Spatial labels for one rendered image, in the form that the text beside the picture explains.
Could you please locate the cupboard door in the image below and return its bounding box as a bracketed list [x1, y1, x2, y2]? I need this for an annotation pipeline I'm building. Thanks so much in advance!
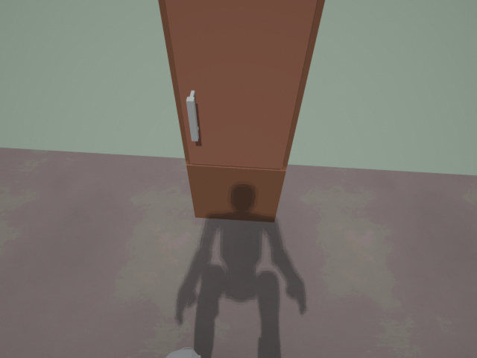
[165, 0, 317, 169]

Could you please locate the handle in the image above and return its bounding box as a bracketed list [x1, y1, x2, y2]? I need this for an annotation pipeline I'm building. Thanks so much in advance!
[186, 90, 199, 142]

